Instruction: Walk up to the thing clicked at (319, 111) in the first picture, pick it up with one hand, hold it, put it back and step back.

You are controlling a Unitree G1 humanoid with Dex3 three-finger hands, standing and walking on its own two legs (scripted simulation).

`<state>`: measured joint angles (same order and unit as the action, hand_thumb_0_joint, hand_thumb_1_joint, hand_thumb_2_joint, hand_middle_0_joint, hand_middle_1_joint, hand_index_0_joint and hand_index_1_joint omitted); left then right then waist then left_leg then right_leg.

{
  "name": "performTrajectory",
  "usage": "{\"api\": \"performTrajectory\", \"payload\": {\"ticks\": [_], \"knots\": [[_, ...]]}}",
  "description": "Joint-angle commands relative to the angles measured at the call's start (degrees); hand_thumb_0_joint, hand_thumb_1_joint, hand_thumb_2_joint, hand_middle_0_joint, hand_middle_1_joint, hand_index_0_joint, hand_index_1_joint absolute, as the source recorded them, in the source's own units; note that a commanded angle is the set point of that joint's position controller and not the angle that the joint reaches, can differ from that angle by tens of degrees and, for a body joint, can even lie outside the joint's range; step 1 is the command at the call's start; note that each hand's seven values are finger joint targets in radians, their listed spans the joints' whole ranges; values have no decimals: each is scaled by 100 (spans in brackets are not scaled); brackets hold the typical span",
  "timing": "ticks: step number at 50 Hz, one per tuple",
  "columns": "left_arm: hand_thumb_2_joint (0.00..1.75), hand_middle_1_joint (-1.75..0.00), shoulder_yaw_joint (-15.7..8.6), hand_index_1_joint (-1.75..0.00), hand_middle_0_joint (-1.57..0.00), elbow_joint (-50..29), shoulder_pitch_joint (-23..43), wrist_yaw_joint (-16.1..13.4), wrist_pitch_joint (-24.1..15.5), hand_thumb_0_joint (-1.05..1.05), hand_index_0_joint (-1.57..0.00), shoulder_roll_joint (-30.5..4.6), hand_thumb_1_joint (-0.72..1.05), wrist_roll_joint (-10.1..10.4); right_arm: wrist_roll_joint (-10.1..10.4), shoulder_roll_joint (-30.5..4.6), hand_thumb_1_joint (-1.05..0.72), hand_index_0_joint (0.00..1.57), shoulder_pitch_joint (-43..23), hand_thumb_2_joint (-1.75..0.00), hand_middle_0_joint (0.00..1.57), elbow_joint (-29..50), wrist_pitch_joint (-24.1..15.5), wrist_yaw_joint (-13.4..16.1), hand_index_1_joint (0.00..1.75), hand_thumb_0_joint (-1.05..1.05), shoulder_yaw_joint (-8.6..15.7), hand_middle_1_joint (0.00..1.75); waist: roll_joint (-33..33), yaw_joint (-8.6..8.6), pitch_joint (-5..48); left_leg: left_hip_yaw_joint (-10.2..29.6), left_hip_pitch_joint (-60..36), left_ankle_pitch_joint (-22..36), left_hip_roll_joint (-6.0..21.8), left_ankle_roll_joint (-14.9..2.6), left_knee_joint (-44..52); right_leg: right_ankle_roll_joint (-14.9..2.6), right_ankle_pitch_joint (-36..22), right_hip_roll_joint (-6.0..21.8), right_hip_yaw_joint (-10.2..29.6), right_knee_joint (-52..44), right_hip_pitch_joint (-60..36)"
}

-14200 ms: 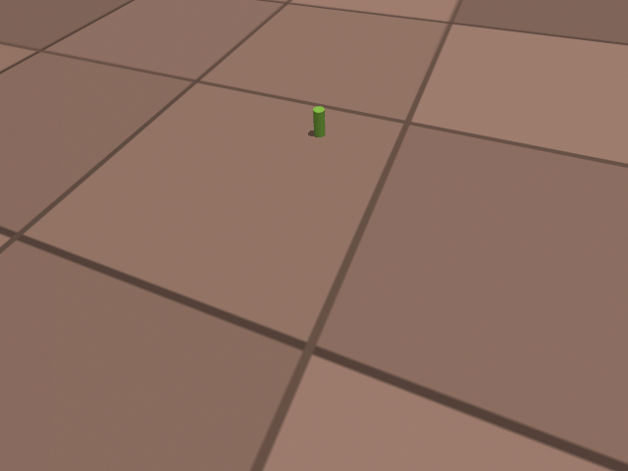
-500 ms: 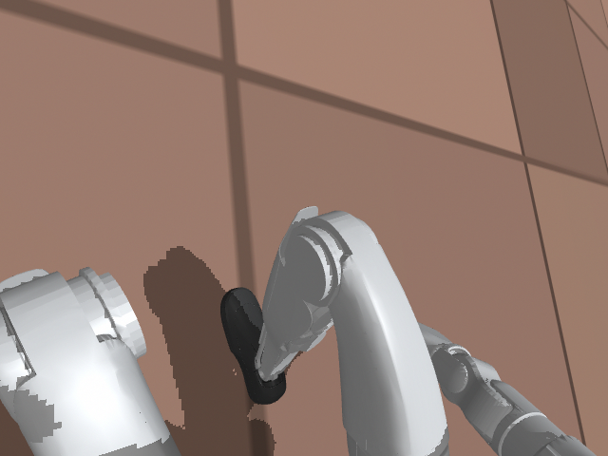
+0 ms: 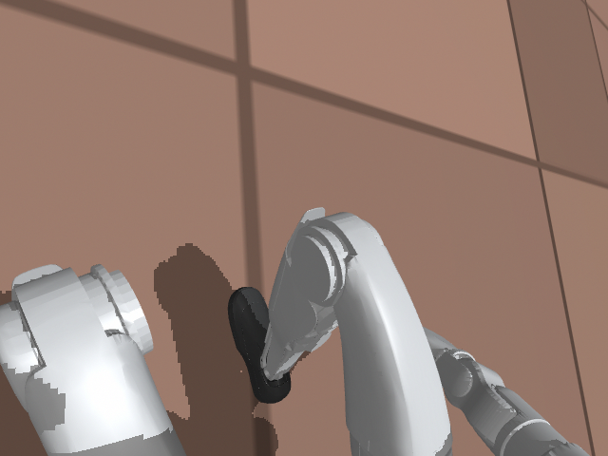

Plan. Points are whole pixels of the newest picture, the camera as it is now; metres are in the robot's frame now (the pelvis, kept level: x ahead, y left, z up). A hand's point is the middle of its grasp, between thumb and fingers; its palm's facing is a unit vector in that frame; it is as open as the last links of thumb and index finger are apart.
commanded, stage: settle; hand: left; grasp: from the side
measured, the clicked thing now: out of the picture +0.45 +0.29 -0.20
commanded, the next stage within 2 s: lift in 1.58 s
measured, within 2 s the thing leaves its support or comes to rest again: neither
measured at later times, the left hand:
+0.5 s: hand out of the picture +0.43 +0.32 -0.05, palm faces +0.31 -0.95 -0.05, open 9.4 cm
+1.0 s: hand out of the picture +0.44 +0.32 +0.01, palm faces +0.30 -0.95 -0.04, open 9.4 cm
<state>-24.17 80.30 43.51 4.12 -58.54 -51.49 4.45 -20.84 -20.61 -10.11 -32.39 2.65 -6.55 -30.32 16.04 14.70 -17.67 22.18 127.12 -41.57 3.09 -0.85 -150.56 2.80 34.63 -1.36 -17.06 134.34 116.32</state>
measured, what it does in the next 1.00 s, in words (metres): stands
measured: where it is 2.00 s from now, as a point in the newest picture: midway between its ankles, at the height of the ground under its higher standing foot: (197, 404)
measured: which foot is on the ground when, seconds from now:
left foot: down 0.00-1.00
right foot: down 0.00-1.00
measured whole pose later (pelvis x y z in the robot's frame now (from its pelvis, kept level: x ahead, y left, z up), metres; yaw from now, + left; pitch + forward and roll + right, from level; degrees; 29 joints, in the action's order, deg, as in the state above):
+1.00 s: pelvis +0.02 -0.02 +0.04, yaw +10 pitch +31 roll -7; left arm -25.8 53.4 39.4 15.8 -32.9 -30.3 8.8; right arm -5.3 -18.3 4.1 -36.6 2.7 -3.4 -5.8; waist 0.9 8.2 2.5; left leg 7.7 127.9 -40.5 3.3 0.0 -137.0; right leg -0.8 38.7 2.6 -6.5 132.0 124.0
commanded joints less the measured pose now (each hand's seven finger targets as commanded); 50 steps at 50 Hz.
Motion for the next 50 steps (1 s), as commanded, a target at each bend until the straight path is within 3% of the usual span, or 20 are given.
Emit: {"api": "performTrajectory", "payload": {"ticks": [1, 6, 11, 15, 18, 22, 26, 27, 28, 31, 32, 33, 35, 36, 38, 39, 41, 44, 45, 50], "knots": [[139, -152, -158, -154, -141, -1581, 1363, 73, -249, 0, -141, -786, 30, 28, 126, -2073, -91, 20, 499, -90, 20, 20, 134, 79, 30, 0, 909, 30, -4163, 601, 3810, -460, -3062, 1375, 305, 349, 2190, -354, -1225, -290, -212, -727, -1216], [136, -152, -267, -154, -141, -2223, 1189, 149, 183, 0, -141, -610, 21, 157, 357, -1903, -91, 20, 760, -90, 20, 91, 160, 76, 30, 0, 1189, 30, -3870, 327, 4147, -761, -2539, 1091, 207, 209, 2199, -388, -1098, -283, -4, -864, -1422], [133, -151, -25, -152, -140, -2850, 1146, 295, 589, 0, -140, -70, 22, 245, 610, -1791, -91, 20, 1087, -90, 20, 60, 133, 83, 30, 0, 1572, 30, -3737, 218, 4426, -881, -2440, 867, 149, 150, 2308, -424, -942, -237, 111, -921, -1173], [131, -149, -81, -150, -138, -3264, 1154, 332, 906, 0, -139, 36, 19, 288, 816, -1650, -90, 20, 1345, -90, 20, 38, 111, 95, 30, 0, 1860, 30, -3531, 3, 4634, -1088, -2109, 550, 69, 65, 2370, -448, -672, -209, 270, -1042, -1137], [132, -149, -31, -150, -138, -3395, 1236, 379, 1131, 0, -138, 235, 23, 289, 952, -1602, -89, 20, 1551, -90, 20, 6, 86, 113, 30, 0, 2031, 30, -3549, 9, 4737, -1066, -2317, 593, 51, 78, 2498, -470, -688, -160, 288, -1027, -842], [132, -149, 64, -150, -137, -3632, 1188, 483, 1379, 0, -138, 442, 22, 276, 1104, -1488, -89, 20, 1733, -90, 20, -30, 103, 142, 30, 0, 2238, 30, -3591, -148, 4940, -1163, -2413, 583, 7, 83, 2671, -508, -579, -107, 391, -1046, -676], [130, -147, -75, -148, -136, -3698, 983, 582, 1599, 0, -136, 530, 19, 353, 1257, -1402, -89, 20, 1758, -90, 20, 43, 103, 186, 30, 0, 2423, 30, -3406, -345, 5127, -1280, -2431, 518, -34, 50, 2792, -519, -415, -63, 503, -1132, -627], [130, -147, -39, -149, -137, -3748, 1120, 626, 1633, 0, -136, 601, 18, 401, 1293, -1394, -90, 20, 1809, -90, 20, 10, 100, 200, 30, 0, 2466, 30, -3371, -273, 5116, -1309, -2366, 498, -44, 38, 2788, -511, -422, -57, 515, -1173, -659], [130, -147, 12, -149, -136, -3996, 1307, 651, 1646, 0, -136, 690, 19, 451, 1299, -1317, -89, 20, 1933, -90, 20, -73, 94, 204, 30, 0, 2483, 30, -3315, -284, 5283, -1412, -2302, 632, -74, 15, 2716, -502, -541, -67, 566, -1240, -868], [128, -146, -331, -148, -136, -3753, 910, 726, 1782, 0, -136, 311, 15, 420, 1391, -1292, -90, 20, 1934, -90, 20, -58, 75, 253, 30, 0, 2607, 30, -3140, -472, 5389, -1532, -2181, 608, -89, -32, 2759, -485, -426, -46, 687, -1318, -1009], [129, -147, -149, -148, -136, -4083, 1225, 792, 1772, 0, -136, 584, 16, 484, 1414, -1246, -90, 20, 1988, -90, 20, -65, 64, 255, 30, 0, 2620, 30, -3138, -387, 5477, -1541, -2262, 775, -94, -23, 2762, -487, -595, -24, 689, -1300, -999], [128, -147, -311, -148, -136, -3980, 1087, 807, 1799, 0, -136, 512, 15, 506, 1438, -1236, -90, 20, 2017, -90, 20, -92, 53, 260, 30, 0, 2644, 30, -3091, -458, 5563, -1542, -2284, 789, -96, -17, 2804, -491, -559, -19, 706, -1285, -1030], [128, -148, -218, -149, -137, -4198, 1318, 911, 1833, 0, -138, 653, 12, 590, 1475, -1196, -90, 20, 2065, -90, 20, -89, 25, 285, 30, 0, 2702, 30, -3086, -446, 5775, -1582, -2397, 919, -99, -18, 2800, -495, -662, -5, 754, -1312, -1124], [128, -148, -416, -149, -138, -3898, 1046, 943, 1895, 0, -139, 517, 13, 587, 1502, -1190, -90, 20, 2107, -90, 20, -126, 24, 304, 30, 0, 2724, 30, -3001, -511, 5790, -1602, -2398, 946, -99, -28, 2794, -487, -675, 3, 785, -1348, -1140], [128, -148, -239, -149, -137, -4157, 1416, 1029, 1911, 0, -138, 705, 12, 599, 1510, -1150, -90, 20, 2164, -90, 20, -156, -11, 320, 30, 0, 2764, 30, -3038, -453, 5827, -1652, -2372, 1039, -112, -26, 2817, -489, -766, 30, 818, -1365, -1222], [127, -147, -459, -148, -137, -3816, 1010, 1031, 1967, 0, -137, 528, 12, 557, 1525, -1122, -90, 20, 2137, -90, 20, -148, -9, 332, 30, 0, 2756, 30, -2976, -569, 5822, -1663, -2364, 983, -119, -33, 2863, -485, -680, 35, 846, -1405, -1227], [128, -147, -325, -149, -137, -4065, 1334, 1086, 1972, 0, -137, 708, 10, 591, 1543, -1130, -90, 20, 2173, -90, 20, -159, -39, 345, 30, 0, 2834, 30, -2953, -525, 5872, -1707, -2415, 1000, -123, -35, 2877, -487, -682, 53, 876, -1444, -1230], [127, -147, -385, -148, -137, -4066, 1327, 1158, 2036, 0, -137, 743, 10, 608, 1545, -1062, -90, 20, 2289, -90, 20, -226, -79, 366, 30, 0, 2851, 30, -2885, -559, 6057, -1760, -2436, 1355, -128, -40, 2828, -463, -1007, 74, 929, -1461, -1506], [126, -147, -538, -148, -138, -3956, 1168, 1149, 2068, 0, -138, 566, 8, 577, 1549, -1055, -91, 20, 2247, -90, 20, -163, -85, 374, 30, 0, 2877, 30, -2697, -645, 6166, -1784, -2354, 1292, -134, -71, 2819, -443, -941, 67, 974, -1524, -1634], [128, -149, -426, -151, -140, -4021, 1397, 1185, 2116, 0, -140, 828, 4, 589, 1577, -984, -91, 20, 2300, -90, 20, -222, -122, 397, 30, 0, 2968, 30, -2702, -658, 6121, -1876, -2301, 961, -155, -84, 2949, -457, -610, 69, 1038, -1690, -1569]]}}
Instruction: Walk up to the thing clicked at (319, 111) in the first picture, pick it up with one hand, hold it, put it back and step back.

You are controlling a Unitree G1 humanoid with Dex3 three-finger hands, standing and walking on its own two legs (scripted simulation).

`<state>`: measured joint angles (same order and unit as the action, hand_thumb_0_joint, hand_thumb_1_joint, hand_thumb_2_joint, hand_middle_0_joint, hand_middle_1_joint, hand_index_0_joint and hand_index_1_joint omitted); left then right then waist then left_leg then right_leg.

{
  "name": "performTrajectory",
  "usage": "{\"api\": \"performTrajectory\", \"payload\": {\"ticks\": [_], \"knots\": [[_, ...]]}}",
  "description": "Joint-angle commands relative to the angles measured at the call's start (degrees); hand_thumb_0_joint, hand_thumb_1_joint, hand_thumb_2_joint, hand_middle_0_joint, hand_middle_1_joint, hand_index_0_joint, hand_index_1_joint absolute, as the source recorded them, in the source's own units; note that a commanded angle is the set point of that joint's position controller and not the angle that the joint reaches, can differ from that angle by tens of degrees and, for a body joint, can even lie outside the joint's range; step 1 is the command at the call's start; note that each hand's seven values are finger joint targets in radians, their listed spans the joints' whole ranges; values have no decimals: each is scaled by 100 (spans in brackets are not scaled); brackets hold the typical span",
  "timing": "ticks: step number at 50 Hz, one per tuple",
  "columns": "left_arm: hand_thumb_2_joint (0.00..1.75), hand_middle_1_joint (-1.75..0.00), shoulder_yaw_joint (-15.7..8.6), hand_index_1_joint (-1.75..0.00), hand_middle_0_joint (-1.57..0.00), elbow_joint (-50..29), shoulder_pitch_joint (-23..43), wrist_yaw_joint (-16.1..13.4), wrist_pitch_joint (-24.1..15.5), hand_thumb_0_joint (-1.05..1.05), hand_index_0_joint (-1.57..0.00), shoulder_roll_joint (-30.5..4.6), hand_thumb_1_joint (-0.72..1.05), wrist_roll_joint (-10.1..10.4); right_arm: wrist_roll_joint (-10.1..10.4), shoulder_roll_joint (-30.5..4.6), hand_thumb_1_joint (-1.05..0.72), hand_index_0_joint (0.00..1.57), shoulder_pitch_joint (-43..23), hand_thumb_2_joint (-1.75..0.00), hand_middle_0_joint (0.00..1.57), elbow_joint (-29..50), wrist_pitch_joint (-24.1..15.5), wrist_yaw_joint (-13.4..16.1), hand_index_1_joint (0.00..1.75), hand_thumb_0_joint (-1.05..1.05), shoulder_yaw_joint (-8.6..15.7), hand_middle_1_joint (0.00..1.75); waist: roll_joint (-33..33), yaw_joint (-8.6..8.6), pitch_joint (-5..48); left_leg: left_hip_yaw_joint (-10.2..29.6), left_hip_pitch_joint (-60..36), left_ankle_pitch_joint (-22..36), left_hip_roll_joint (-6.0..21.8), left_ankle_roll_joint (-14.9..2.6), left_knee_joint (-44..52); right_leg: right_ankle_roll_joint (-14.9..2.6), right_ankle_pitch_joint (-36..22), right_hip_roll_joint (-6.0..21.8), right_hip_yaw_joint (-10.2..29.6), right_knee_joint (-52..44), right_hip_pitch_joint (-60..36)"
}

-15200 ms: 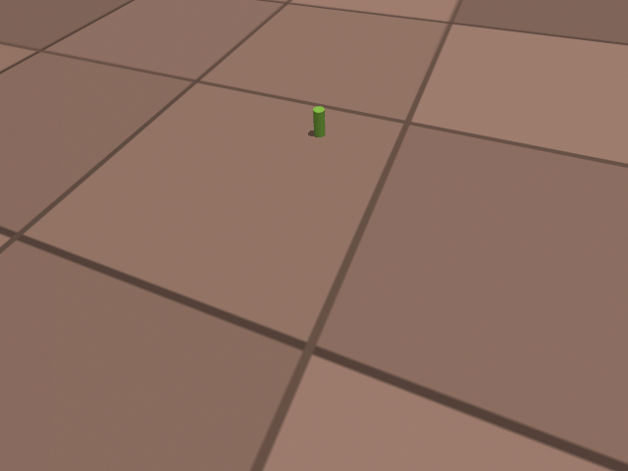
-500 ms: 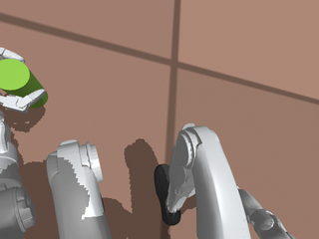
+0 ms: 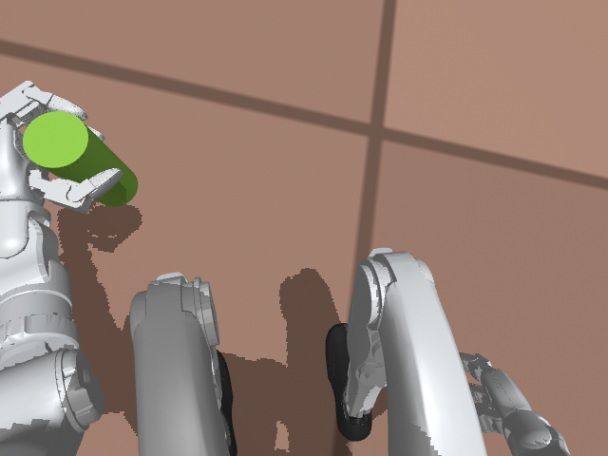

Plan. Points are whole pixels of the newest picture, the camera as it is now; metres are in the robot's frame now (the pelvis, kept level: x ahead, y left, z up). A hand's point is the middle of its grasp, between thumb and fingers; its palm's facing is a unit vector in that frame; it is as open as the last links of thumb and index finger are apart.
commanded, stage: settle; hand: left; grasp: from the side
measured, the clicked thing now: (90, 166) +0.46 +0.26 -0.06
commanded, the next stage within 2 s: lift in 0.58 s
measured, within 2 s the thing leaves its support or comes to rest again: neither
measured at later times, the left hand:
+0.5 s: hand (61, 140) +0.46 +0.26 +0.00, palm faces +0.15 -0.99 -0.04, open 9.4 cm
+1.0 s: hand (52, 133) +0.45 +0.25 +0.03, palm faces +0.12 -0.99 -0.03, open 9.5 cm
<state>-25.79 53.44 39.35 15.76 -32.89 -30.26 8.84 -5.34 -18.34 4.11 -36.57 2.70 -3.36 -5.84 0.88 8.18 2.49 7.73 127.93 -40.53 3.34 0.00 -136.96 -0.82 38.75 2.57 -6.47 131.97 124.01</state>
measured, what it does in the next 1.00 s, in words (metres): stands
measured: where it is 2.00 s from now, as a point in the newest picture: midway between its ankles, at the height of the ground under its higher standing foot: (285, 416)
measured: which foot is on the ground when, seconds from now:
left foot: down 0.00-1.00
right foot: down 0.00-1.00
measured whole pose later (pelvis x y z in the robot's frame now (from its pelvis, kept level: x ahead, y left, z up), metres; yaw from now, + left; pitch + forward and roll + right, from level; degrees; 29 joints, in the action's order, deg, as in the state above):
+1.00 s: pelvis +0.00 +0.00 +0.05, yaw +3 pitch +33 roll -5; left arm -24.4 51.1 38.3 15.6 -30.6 -25.2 7.8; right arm -3.1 -16.3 7.6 -38.0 0.8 -1.8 -2.0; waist -0.4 7.0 7.2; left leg 4.0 121.4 -39.3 3.0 -0.5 -127.7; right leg -0.3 38.5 3.0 -3.7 124.7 118.7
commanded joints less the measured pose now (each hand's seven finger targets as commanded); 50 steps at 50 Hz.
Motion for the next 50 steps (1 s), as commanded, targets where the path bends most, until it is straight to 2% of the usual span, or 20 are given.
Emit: {"api": "performTrajectory", "payload": {"ticks": [1, 4, 5, 6, 7, 9, 11, 14, 19, 26, 30, 32, 33, 34, 36, 38, 42, 44, 48, 50], "knots": [[128, -147, -367, -149, -139, -1260, 1673, 8, -415, 0, -139, -1409, 6, 133, 38, -1235, -91, 20, 845, -90, 20, 261, -136, 90, 30, 0, 545, 30, -1160, -68, 4136, -452, -2394, 878, -182, -179, 1612, -88, -1029, -319, 5, -1486, -2418], [128, -149, -292, -151, -141, -1381, 1833, -22, -411, 0, -141, -1283, 4, 91, 45, -1168, -91, 20, 891, -90, 20, 211, -156, 101, 30, 0, 554, 30, -1119, -37, 4228, -431, -2527, 1101, -176, -164, 1646, -102, -1213, -309, 13, -1460, -2370], [128, -148, -407, -150, -141, -1302, 1756, -37, -392, 0, -141, -1384, 5, 103, 51, -1191, -91, 20, 872, -90, 20, 253, -151, 117, 30, 0, 580, 30, -1066, -85, 4291, -449, -2546, 1053, -176, -181, 1650, -90, -1169, -312, 43, -1512, -2454], [128, -148, -185, -150, -141, -1498, 1958, -26, -405, 0, -141, -1143, 6, 111, 57, -1162, -91, 20, 905, -90, 20, 225, -161, 120, 30, 0, 591, 30, -1186, 3, 4208, -437, -2563, 1014, -187, -166, 1720, -111, -1139, -297, 18, -1508, -2353], [130, -150, -293, -152, -141, -1457, 1904, -49, -385, 0, -141, -1211, 6, 88, 56, -1131, -91, 20, 989, -90, 20, 151, -171, 124, 30, 0, 598, 30, -1183, -84, 4259, -457, -2660, 1087, -180, -151, 1759, -114, -1191, -303, 35, -1542, -2376], [130, -149, -310, -151, -141, -1216, 1764, -102, -343, 0, -140, -1273, 3, 18, 67, -1155, -91, 20, 909, -90, 20, 226, -169, 143, 30, 0, 635, 30, -1066, -66, 4204, -465, -2624, 997, -180, -184, 1760, -111, -1091, -311, 71, -1607, -2342], [130, -149, -182, -151, -141, -1578, 2046, -112, -413, 0, -140, -1099, 5, 56, 65, -1103, -91, 20, 907, -90, 20, 212, -188, 141, 30, 0, 624, 30, -1199, -55, 4221, -458, -2719, 1025, -184, -166, 1840, -122, -1115, -296, 49, -1602, -2349], [132, -150, -303, -153, -142, -1385, 1947, -151, -419, 0, -142, -1202, 3, 28, 84, -1123, -91, 20, 934, -90, 20, 200, -209, 153, 30, 0, 645, 30, -1178, -64, 4140, -422, -2801, 982, -188, -145, 1937, -142, -1017, -291, 28, -1601, -2193], [134, -151, -116, -153, -142, -1229, 1936, -156, -402, 0, -141, -927, 7, -17, 91, -1088, -91, 20, 973, -90, 20, 171, -238, 148, 30, 0, 661, 30, -1228, 2, 4075, -397, -2961, 1076, -194, -130, 2051, -151, -1092, -258, 22, -1624, -2137], [136, -151, -234, -154, -140, -1183, 1992, -214, -440, 0, -139, -1045, 4, -64, 91, -1057, -90, 20, 1036, -90, 20, 161, -245, 135, 30, 0, 663, 30, -1187, -54, 4140, -413, -3035, 1031, -208, -124, 2159, -144, -1028, -251, 44, -1704, -2207], [135, -149, -178, -152, -138, -1228, 2027, -216, -466, 0, -137, -1008, 4, -96, 87, -1045, -90, 20, 1032, -90, 20, 164, -255, 137, 30, 0, 677, 30, -1209, -65, 4174, -434, -3114, 900, -218, -131, 2238, -148, -923, -250, 60, -1769, -2194], [136, -149, -38, -152, -138, -1267, 2280, -192, -477, 0, -138, -946, 5, -79, 92, -1031, -90, 20, 1030, -90, 20, 114, -266, 142, 30, 0, 691, 30, -1254, 11, 4168, -472, -3034, 757, -225, -143, 2212, -149, -832, -252, 90, -1810, -2184], [137, -150, -159, -153, -139, -1221, 2204, -207, -493, 0, -138, -988, 6, -54, 90, -1032, -90, 20, 1044, -90, 20, 123, -279, 142, 30, 0, 691, 30, -1140, -11, 4169, -487, -2944, 720, -236, -159, 2210, -132, -804, -248, 95, -1845, -2304], [136, -150, -126, -152, -139, -1129, 2199, -218, -491, 0, -138, -994, 6, -68, 95, -1021, -90, 20, 1013, -90, 20, 114, -288, 145, 30, 0, 682, 30, -1109, -27, 4067, -486, -2872, 630, -239, -165, 2232, -135, -727, -244, 95, -1858, -2263], [124, -154, -266, -153, -142, -1134, 2084, -261, -503, 0, -145, -1119, 1, -87, 85, -993, -95, 20, 1060, -91, 20, 123, -295, 144, 30, 0, 676, 30, -999, -99, 4262, -545, -2895, 790, -242, -171, 2205, -116, -849, -257, 130, -1916, -2501], [125, -154, -116, -153, -142, -1281, 2088, -192, -525, 0, -145, -923, 1, -58, 108, -997, -95, 20, 1048, -91, 20, 159, -292, 146, 30, 0, 703, 30, -1091, -76, 4314, -516, -3036, 857, -251, -154, 2292, -140, -896, -243, 114, -1886, -2428], [125, -153, -237, -152, -141, -1403, 2009, -96, -445, 0, -144, -1071, 3, -2, 163, -1014, -95, 20, 1104, -91, 20, 147, -309, 177, 30, 0, 765, 30, -1162, -154, 4538, -533, -3291, 1037, -242, -143, 2349, -149, -1042, -238, 156, -1938, -2512], [125, -153, -113, -152, -141, -1453, 1996, -34, -395, 0, -144, -922, 3, 16, 183, -970, -94, 20, 1115, -91, 20, 142, -318, 189, 30, 0, 790, 30, -1081, -152, 4462, -595, -3169, 927, -254, -169, 2411, -141, -970, -233, 208, -2068, -2665], [122, -150, -184, -149, -140, -1693, 1698, -1, -241, 0, -143, -920, 4, 98, 282, -979, -94, 20, 1127, -90, 20, 228, -335, 229, 30, 0, 848, 30, -1099, -229, 4558, -522, -3458, 880, -256, -153, 2662, -161, -892, -216, 192, -2198, -2677], [122, -149, -97, -148, -138, -1922, 1652, -11, -160, 0, -141, -882, 6, 105, 322, -940, -94, 20, 1101, -90, 20, 260, -346, 247, 30, 0, 859, 30, -1089, -256, 4531, -503, -3491, 773, -251, -150, 2819, -164, -799, -211, 216, -2328, -2753]]}}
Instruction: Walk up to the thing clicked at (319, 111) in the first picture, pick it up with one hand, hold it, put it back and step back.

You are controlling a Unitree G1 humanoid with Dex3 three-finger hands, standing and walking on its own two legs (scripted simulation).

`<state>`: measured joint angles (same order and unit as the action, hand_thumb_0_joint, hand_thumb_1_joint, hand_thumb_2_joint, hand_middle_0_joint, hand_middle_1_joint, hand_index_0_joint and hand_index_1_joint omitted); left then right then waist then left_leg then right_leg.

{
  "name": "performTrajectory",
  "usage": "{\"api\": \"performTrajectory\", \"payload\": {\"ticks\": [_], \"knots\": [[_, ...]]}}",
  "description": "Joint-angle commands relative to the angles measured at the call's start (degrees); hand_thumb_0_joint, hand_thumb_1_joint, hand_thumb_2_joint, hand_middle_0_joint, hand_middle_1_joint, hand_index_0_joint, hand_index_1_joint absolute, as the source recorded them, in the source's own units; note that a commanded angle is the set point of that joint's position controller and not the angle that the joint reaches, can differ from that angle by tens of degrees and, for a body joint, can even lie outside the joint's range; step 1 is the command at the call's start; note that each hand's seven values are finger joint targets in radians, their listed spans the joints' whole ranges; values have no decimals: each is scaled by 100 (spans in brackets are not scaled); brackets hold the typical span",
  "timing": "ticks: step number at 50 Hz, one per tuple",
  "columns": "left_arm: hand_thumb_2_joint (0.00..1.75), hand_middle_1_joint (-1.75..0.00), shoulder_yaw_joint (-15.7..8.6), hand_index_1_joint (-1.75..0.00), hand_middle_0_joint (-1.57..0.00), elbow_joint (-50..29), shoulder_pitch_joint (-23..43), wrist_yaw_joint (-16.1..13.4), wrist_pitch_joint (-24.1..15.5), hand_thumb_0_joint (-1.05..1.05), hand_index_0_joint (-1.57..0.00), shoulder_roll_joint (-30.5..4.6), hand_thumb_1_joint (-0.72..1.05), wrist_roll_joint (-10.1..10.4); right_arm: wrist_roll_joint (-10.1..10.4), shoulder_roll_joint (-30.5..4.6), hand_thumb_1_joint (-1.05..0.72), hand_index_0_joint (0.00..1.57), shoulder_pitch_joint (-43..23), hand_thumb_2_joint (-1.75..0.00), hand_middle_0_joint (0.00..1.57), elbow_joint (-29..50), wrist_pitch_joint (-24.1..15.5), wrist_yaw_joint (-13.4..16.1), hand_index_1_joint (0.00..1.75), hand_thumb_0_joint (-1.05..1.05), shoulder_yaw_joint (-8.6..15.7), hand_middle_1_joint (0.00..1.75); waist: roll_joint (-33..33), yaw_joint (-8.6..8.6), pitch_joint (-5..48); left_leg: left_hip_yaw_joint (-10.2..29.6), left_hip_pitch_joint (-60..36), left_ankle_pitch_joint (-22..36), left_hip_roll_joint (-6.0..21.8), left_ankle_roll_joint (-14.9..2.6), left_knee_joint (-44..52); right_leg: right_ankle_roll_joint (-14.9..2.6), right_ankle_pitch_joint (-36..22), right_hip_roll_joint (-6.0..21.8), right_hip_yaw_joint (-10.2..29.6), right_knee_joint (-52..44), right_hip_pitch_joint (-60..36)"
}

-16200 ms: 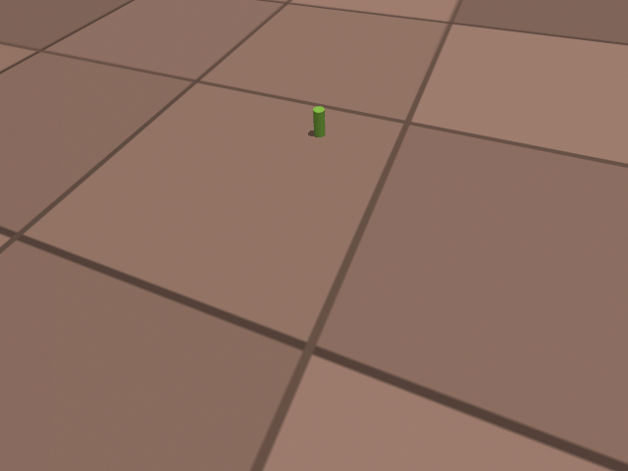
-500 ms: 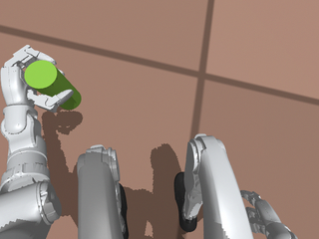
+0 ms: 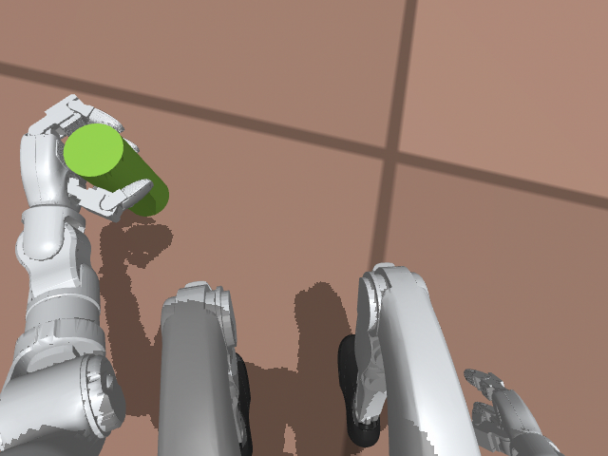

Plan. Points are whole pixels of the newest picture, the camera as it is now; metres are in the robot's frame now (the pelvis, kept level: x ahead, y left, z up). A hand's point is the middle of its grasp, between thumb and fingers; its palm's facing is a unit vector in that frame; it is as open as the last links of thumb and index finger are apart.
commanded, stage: lift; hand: left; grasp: from the side
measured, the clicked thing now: (125, 176) +0.46 +0.22 -0.04
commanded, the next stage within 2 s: hold in 1.80 s
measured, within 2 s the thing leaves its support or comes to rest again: neither
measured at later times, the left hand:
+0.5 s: hand (38, 134) +0.42 +0.22 +0.13, palm faces +0.09 -1.00 -0.04, open 9.4 cm
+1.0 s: hand out of the picture +0.40 +0.21 +0.29, palm faces +0.09 -1.00 -0.03, open 9.4 cm
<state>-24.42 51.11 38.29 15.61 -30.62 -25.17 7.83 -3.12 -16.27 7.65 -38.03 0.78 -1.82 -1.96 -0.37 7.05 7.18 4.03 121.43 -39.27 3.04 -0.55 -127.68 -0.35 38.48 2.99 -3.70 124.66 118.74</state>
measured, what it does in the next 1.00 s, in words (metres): rises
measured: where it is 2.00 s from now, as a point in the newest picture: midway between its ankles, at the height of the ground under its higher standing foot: (298, 419)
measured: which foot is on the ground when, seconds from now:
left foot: down 0.00-1.00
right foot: down 0.00-1.00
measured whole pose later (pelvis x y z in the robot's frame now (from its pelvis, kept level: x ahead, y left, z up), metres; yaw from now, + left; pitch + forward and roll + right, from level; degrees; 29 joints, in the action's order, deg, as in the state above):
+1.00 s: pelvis +0.05 +0.01 +0.26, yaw +3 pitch +20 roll -3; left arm -10.2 21.9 11.3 7.0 -15.9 -15.8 10.9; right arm 2.2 -13.9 11.5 -35.6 -3.4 2.7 -0.1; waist -1.2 2.6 7.9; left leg 1.2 65.1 -32.8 3.4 -0.3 -78.1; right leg 0.8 31.2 1.8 -4.0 74.4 62.6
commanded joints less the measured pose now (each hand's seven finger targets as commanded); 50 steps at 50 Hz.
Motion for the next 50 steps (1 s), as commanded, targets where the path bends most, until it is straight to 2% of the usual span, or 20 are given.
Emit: {"api": "performTrajectory", "payload": {"ticks": [1, 7, 9, 10, 15, 17, 18, 19, 21, 24, 26, 27, 28, 32, 34, 36, 38, 41, 43, 50], "knots": [[124, -150, -218, -149, -138, -1666, 1664, -8, -337, 0, -142, -1302, 6, 213, 116, -1136, -94, 20, 767, -90, 20, 405, -152, 107, 30, 0, 480, 30, -909, -138, 4003, -140, -2869, 649, -223, -106, 1935, -204, -805, -241, -51, -1673, -2305], [125, -150, -84, -149, -138, -2327, 1349, -49, -50, 0, -142, -1089, 10, 387, 252, -1055, -93, 20, 753, -90, 20, 510, -224, 200, 30, 0, 535, 30, -681, -159, 4051, -162, -3060, 740, -214, -139, 2224, -187, -883, -250, 44, -2157, -2761], [125, -150, -104, -148, -138, -2506, 1162, -123, 44, 0, -141, -1085, 9, 395, 281, -991, -92, 20, 706, -90, 20, 539, -239, 233, 30, 0, 536, 30, -655, -267, 4060, -184, -3230, 788, -207, -145, 2354, -182, -905, -254, 94, -2340, -2951], [125, -150, 59, -148, -137, -2716, 1103, -129, 84, 0, -141, -903, 10, 397, 295, -977, -92, 20, 716, -90, 20, 565, -247, 231, 30, 0, 544, 30, -780, -245, 4030, -132, -3422, 824, -196, -115, 2493, -198, -934, -245, 66, -2353, -2913], [126, -149, 32, -147, -136, -3239, 539, -294, 346, 0, -139, -832, 13, 430, 387, -910, -92, 20, 635, -90, 20, 674, -264, 300, 30, 0, 577, 30, -640, -381, 3977, -97, -3871, 923, -174, -112, 2917, -179, -1050, -243, 111, -2803, -3411], [125, -148, 244, -146, -134, -3503, 236, -319, 450, 0, -138, -542, 13, 485, 421, -892, -91, 20, 547, -90, 20, 736, -300, 315, 30, 0, 595, 30, -715, -381, 3998, -25, -4286, 1013, -156, -92, 3127, -192, -1111, -243, 88, -2931, -3411], [124, -147, 169, -146, -135, -3589, 217, -371, 500, 0, -138, -635, 13, 479, 441, -897, -92, 20, 580, -90, 20, 717, -300, 336, 30, 0, 595, 30, -749, -400, 3882, 1, -4355, 1026, -148, -81, 3247, -194, -1126, -241, 90, -3018, -3479], [124, -147, 333, -145, -133, -3739, 66, -392, 547, 0, -136, -469, 15, 483, 466, -893, -91, 20, 511, -90, 20, 754, -309, 353, 30, 0, 610, 30, -751, -375, 3755, 68, -4516, 909, -139, -60, 3405, -200, -1045, -236, 75, -3100, -3406], [124, -147, 243, -145, -133, -3913, -156, -477, 640, 0, -137, -601, 12, 448, 491, -846, -92, 20, 520, -90, 20, 794, -312, 389, 30, 0, 610, 30, -585, -408, 3730, -3, -4558, 927, -147, -92, 3550, -161, -1112, -245, 119, -3387, -3867], [121, -145, 386, -143, -132, -4502, -214, -537, 707, 0, -135, -490, 8, 535, 537, -783, -92, 20, 402, -90, 20, 881, -362, 430, 30, 0, 599, 30, -613, -408, 3659, -4, -4820, 665, -159, -93, 3916, -143, -926, -254, 171, -3767, -4225], [122, -145, 390, -143, -131, -4497, -622, -610, 817, 0, -135, -392, 11, 585, 570, -786, -92, 20, 427, -90, 20, 899, -405, 468, 30, 0, 619, 30, -519, -433, 3738, 16, -5207, 951, -159, -77, 4094, -133, -1176, -260, 160, -3965, -4522], [122, -145, 619, -143, -130, -4648, -673, -625, 839, 0, -134, -225, 11, 575, 566, -745, -92, 20, 407, -90, 20, 890, -422, 475, 30, 0, 603, 30, -603, -392, 3619, -3, -5302, 1003, -157, -59, 4194, -131, -1231, -262, 158, -4066, -4604], [122, -145, 562, -143, -131, -4751, -712, -680, 879, 0, -134, -341, 11, 551, 578, -746, -92, 20, 408, -90, 20, 902, -439, 500, 30, 0, 604, 30, -548, -417, 3568, -4, -5448, 985, -160, -64, 4300, -124, -1223, -264, 181, -4225, -4746], [124, -147, 856, -145, -132, -4797, -1009, -790, 1009, 0, -136, -40, 9, 528, 594, -678, -92, 20, 439, -90, 20, 852, -530, 546, 30, 0, 578, 30, -453, -323, 3233, 0, -5921, 1301, -161, -45, 4687, -104, -1542, -280, 159, -4661, -5196], [123, -147, 809, -145, -132, -4781, -1028, -876, 1057, 0, -135, -156, 10, 488, 599, -650, -91, 20, 517, -90, 20, 803, -556, 577, 30, 0, 570, 30, -430, -345, 3111, -44, -6160, 1462, -171, -50, 4889, -94, -1692, -287, 180, -4930, -5503], [125, -148, 1021, -146, -131, -4619, -1055, -912, 1091, 0, -135, 46, 11, 419, 579, -652, -91, 20, 544, -89, 20, 760, -594, 569, 30, 0, 563, 30, -524, -292, 2819, 58, -6490, 1506, -140, -7, 5173, -108, -1695, -294, 116, -5031, -5432], [126, -149, 855, -147, -133, -4399, -1122, -954, 1092, 0, -136, -39, 13, 424, 587, -636, -90, 20, 566, -89, 20, 747, -604, 577, 30, 0, 551, 30, -400, -381, 2670, 32, -6606, 1667, -147, -12, 5341, -103, -1823, -285, 117, -5243, -5751], [127, -151, 922, -149, -135, -4399, -1251, -924, 1043, 0, -138, -13, 8, 396, 561, -593, -91, 20, 541, -89, 20, 788, -631, 538, 30, 0, 514, 30, -378, -438, 2616, -75, -6824, 1956, -178, -20, 5567, -102, -2099, -286, 121, -5517, -6264], [126, -150, 1074, -149, -135, -4344, -1267, -862, 1021, 0, -138, 145, 7, 419, 559, -613, -91, 20, 517, -89, 20, 799, -651, 509, 30, 0, 522, 30, -558, -436, 2423, -23, -7174, 1774, -150, 23, 5880, -114, -1900, -298, 91, -5679, -6199], [124, -148, 1061, -146, -134, -4376, -1235, -841, 891, 0, -137, 101, 8, 428, 537, -586, -92, 20, 573, -90, 20, 839, -647, 488, 30, 0, 507, 30, -444, -488, 2302, -83, -7729, 2092, -154, 41, 6449, -100, -2186, -299, 75, -6244, -6967]]}}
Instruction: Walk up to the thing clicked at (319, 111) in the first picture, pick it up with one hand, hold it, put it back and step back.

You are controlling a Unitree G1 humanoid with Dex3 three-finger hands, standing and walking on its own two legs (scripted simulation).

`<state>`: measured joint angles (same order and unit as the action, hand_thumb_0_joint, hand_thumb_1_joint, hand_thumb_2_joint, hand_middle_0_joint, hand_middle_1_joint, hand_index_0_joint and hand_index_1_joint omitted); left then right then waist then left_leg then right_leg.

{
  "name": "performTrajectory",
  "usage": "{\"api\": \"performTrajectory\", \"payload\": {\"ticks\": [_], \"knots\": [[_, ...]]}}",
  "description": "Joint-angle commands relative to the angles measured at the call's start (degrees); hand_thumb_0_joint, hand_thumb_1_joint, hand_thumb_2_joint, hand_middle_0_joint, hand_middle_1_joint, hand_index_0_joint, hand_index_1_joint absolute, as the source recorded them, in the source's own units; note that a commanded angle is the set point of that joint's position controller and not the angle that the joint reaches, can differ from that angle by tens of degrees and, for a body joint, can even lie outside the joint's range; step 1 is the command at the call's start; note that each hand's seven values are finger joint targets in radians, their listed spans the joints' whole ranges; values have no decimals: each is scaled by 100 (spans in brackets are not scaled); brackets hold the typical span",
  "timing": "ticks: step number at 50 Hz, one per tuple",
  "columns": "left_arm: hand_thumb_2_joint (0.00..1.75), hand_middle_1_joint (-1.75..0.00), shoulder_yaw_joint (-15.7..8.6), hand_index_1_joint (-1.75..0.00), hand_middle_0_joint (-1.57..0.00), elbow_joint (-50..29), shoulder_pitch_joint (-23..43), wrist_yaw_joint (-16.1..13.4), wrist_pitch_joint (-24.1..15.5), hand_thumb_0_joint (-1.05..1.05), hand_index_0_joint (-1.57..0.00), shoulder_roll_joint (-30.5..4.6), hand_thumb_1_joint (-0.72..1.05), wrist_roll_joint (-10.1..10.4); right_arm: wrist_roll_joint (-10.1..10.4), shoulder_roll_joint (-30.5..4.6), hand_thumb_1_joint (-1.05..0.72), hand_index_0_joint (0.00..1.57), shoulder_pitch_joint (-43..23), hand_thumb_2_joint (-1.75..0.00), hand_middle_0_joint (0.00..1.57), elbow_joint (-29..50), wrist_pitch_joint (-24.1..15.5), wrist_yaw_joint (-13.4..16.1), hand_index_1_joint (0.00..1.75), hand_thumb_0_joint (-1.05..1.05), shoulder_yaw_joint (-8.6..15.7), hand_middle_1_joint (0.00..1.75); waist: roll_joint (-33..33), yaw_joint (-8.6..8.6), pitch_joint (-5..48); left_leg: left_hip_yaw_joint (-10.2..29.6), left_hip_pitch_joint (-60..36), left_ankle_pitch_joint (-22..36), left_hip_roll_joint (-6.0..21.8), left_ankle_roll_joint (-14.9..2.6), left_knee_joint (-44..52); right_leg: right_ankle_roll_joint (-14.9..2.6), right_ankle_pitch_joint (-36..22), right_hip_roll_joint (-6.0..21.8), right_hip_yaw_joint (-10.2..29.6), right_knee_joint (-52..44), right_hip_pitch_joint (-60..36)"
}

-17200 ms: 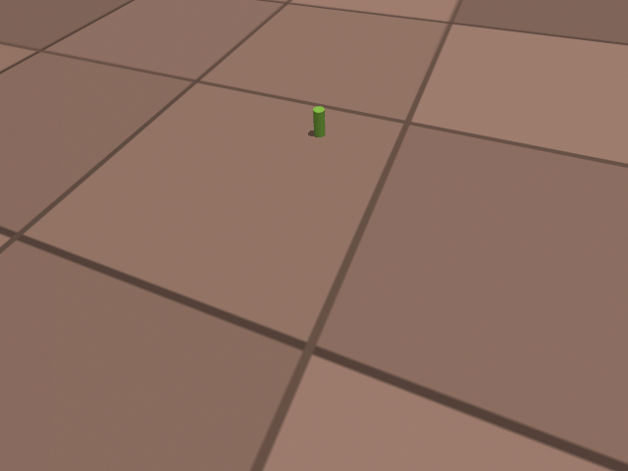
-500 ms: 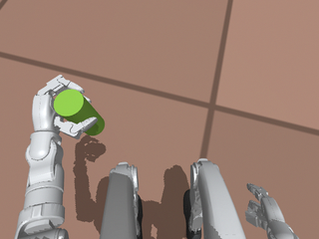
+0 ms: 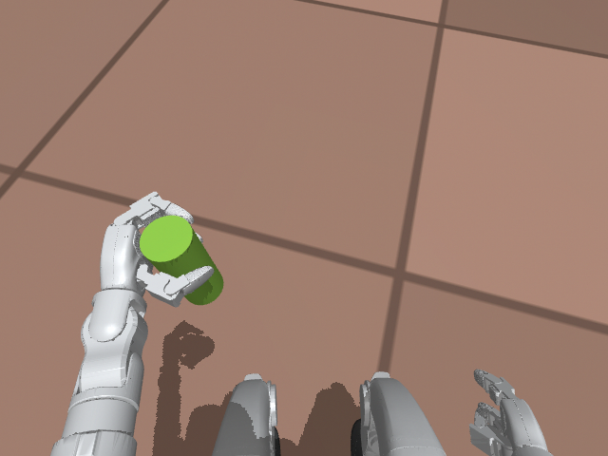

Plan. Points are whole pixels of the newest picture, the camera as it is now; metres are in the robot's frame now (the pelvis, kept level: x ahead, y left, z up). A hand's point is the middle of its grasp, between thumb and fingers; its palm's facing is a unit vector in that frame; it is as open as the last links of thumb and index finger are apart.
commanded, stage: lift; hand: left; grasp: from the side
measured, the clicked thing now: (187, 265) +0.35 +0.18 +0.00
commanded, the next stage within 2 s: hold in 0.80 s
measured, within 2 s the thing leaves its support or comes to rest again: neither
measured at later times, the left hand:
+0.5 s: hand (176, 225) +0.36 +0.17 +0.09, palm faces +0.02 -1.00 -0.02, open 9.4 cm
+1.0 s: hand (179, 209) +0.36 +0.16 +0.12, palm faces +0.01 -1.00 +0.00, open 9.4 cm
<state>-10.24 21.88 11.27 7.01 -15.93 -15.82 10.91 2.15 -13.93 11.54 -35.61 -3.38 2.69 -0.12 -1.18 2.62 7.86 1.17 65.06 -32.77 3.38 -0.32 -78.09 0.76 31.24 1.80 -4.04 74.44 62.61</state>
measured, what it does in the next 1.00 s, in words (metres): rises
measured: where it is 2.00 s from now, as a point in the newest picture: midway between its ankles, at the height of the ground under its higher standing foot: outside the picture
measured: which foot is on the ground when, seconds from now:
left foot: down 0.00-1.00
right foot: down 0.00-1.00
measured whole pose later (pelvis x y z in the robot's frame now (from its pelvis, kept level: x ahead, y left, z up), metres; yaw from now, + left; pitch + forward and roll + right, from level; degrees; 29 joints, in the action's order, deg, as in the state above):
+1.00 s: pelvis +0.03 -0.01 +0.08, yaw +0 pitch +9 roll -1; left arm -9.4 28.2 9.1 10.6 -21.0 -12.4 11.8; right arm 0.6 -13.2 13.3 -37.9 -1.6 3.1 0.1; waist -0.7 1.7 2.5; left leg -0.7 36.2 -25.4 3.3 0.9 -52.6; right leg 0.0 24.6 1.1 -3.2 50.9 35.1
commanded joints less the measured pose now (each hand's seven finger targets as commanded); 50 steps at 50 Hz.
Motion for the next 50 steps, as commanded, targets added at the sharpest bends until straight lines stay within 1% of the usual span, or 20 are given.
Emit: {"api": "performTrajectory", "payload": {"ticks": [1, 3, 10, 14, 15, 16, 19, 21, 25, 27, 29, 30, 33, 36, 37, 41, 44, 45, 46, 50], "knots": [[123, -147, -229, -146, -134, -1325, 1341, 23, -571, 0, -137, -713, 9, 98, 7, -811, -91, 20, 145, -90, 20, 600, -241, 32, 30, 0, 320, 30, -299, -24, 2027, 200, -2085, 1325, -184, 15, 1582, -207, -1374, -193, 101, -1278, -1320], [122, -145, -259, -144, -132, -1464, 1456, 14, -633, 0, -134, -752, 9, 101, -15, -793, -92, 20, 187, -90, 20, 596, -243, 40, 30, 0, 309, 30, -316, -23, 2135, 147, -2275, 1421, -192, 10, 1658, -199, -1477, -196, 126, -1401, -1529], [124, -146, -160, -145, -133, -1316, 1428, -12, -690, 0, -135, -582, 12, 103, -43, -780, -92, 20, 184, -90, 20, 588, -257, 57, 30, 0, 303, 30, -201, -29, 1783, 184, -2700, 1255, -165, 34, 2223, -178, -1345, -213, 88, -1838, -1840], [126, -147, -148, -147, -133, -1266, 1389, -10, -744, 0, -135, -566, 11, 98, -54, -757, -91, 20, 171, -90, 20, 582, -250, 57, 30, 0, 288, 30, -131, -65, 1665, 94, -2822, 1396, -195, 19, 2394, -174, -1490, -207, 121, -2077, -2188], [125, -147, -242, -146, -133, -1274, 1372, -17, -744, 0, -135, -627, 10, 100, -68, -741, -92, 20, 239, -90, 20, 558, -250, 62, 30, 0, 290, 30, -209, -80, 1822, 119, -2956, 1596, -179, 40, 2428, -185, -1631, -214, 95, -2066, -2297], [124, -146, -175, -145, -131, -1254, 1415, -11, -745, 0, -134, -579, 10, 99, -68, -755, -91, 20, 245, -90, 20, 540, -238, 56, 30, 0, 299, 30, -245, -69, 1772, 112, -3035, 1695, -176, 54, 2474, -191, -1706, -222, 91, -2091, -2304], [125, -146, -199, -145, -130, -1100, 1226, 2, -730, 0, -133, -546, 15, 105, -79, -726, -91, 20, 263, -90, 20, 554, -205, 76, 30, 0, 292, 30, 71, -77, 1699, 9, -2999, 1952, -204, 2, 2513, -158, -2018, -211, 148, -2308, -2732], [125, -146, -166, -145, -130, -1220, 1454, 57, -788, 0, -133, -589, 11, 101, -84, -690, -91, 20, 221, -90, 20, 534, -204, 63, 30, 0, 275, 30, -161, -68, 1588, -27, -3077, 1819, -222, 5, 2607, -162, -1923, -190, 185, -2421, -2763], [125, -145, -158, -144, -129, -992, 1245, 105, -805, 0, -131, -485, 14, 115, -92, -687, -91, 20, 188, -90, 20, 529, -186, 71, 30, 0, 276, 30, -62, -75, 1435, -65, -3217, 1813, -221, 5, 2778, -150, -1946, -186, 193, -2601, -2951], [125, -145, -249, -144, -128, -1229, 1463, 109, -854, 0, -131, -584, 12, 140, -108, -676, -91, 20, 238, -90, 20, 495, -175, 71, 30, 0, 280, 30, -159, -111, 1615, -44, -3372, 1935, -213, 23, 2845, -160, -2022, -198, 173, -2621, -3078], [124, -144, -203, -144, -129, -984, 1313, 131, -864, 0, -131, -487, 13, 140, -95, -680, -91, 20, 151, -90, 20, 512, -172, 76, 30, 0, 282, 30, -77, -91, 1270, -56, -3296, 1775, -219, 11, 2952, -155, -1889, -201, 172, -2711, -3041], [126, -145, -135, -144, -128, -1037, 1416, 157, -880, 0, -130, -440, 15, 133, -115, -668, -90, 20, 173, -90, 20, 493, -169, 68, 30, 0, 285, 30, -194, -61, 1365, -54, -3396, 1826, -219, 27, 2951, -164, -1938, -206, 172, -2701, -2990], [126, -144, -245, -144, -128, -1052, 1398, 171, -933, 0, -131, -527, 17, 154, -124, -708, -91, 20, 230, -90, 20, 453, -149, 75, 30, 0, 308, 30, -189, -87, 1543, -52, -3611, 2178, -204, 46, 2980, -173, -2223, -215, 152, -2714, -3191], [128, -147, -153, -147, -131, -937, 1375, 232, -922, 0, -133, -437, 13, 163, -132, -710, -91, 20, 258, -90, 20, 438, -132, 84, 30, 0, 308, 30, -40, -28, 1516, -73, -3692, 2494, -201, 24, 2990, -151, -2556, -216, 165, -2768, -3389], [127, -147, -216, -146, -130, -1008, 1424, 232, -937, 0, -133, -490, 14, 169, -135, -694, -91, 20, 242, -90, 20, 428, -130, 77, 30, 0, 303, 30, -124, -88, 1505, -85, -3717, 2536, -205, 26, 2999, -154, -2583, -212, 179, -2778, -3393], [127, -146, -295, -146, -131, -784, 1385, 288, -975, 0, -133, -496, 16, 221, -131, -699, -90, 20, 165, -90, 20, 447, -103, 84, 30, 0, 300, 30, 97, -79, 1296, -163, -3573, 2311, -233, -17, 3055, -107, -2537, -177, 240, -2961, -3576], [127, -147, -269, -146, -132, -825, 1309, 308, -997, 0, -134, -468, 18, 196, -145, -678, -91, 20, 169, -90, 20, 450, -73, 94, 30, 0, 300, 30, 44, -118, 1442, -202, -3685, 2370, -251, -13, 3109, -95, -2656, -156, 272, -3027, -3742], [128, -148, -206, -148, -132, -848, 1469, 349, -1022, 0, -134, -446, 17, 200, -136, -696, -91, 20, 166, -90, 20, 434, -84, 85, 30, 0, 299, 30, -12, -61, 1290, -158, -3758, 2385, -240, 1, 3158, -118, -2590, -180, 230, -3001, -3616], [121, -146, -215, -145, -133, -729, 1320, 369, -1001, 0, -135, -418, 17, 204, -137, -701, -92, 20, 176, -90, 20, 416, -81, 79, 30, 0, 311, 30, -73, -103, 1290, -166, -3824, 2418, -230, 11, 3183, -137, -2566, -186, 222, -3004, -3584], [117, -143, -265, -142, -130, -808, 1448, 390, -1037, 0, -133, -456, 15, 236, -139, -692, -92, 20, 158, -90, 20, 424, -62, 78, 30, 0, 312, 30, -16, -96, 1299, -123, -3880, 2389, -224, 15, 3272, -133, -2502, -204, 183, -3072, -3675]]}}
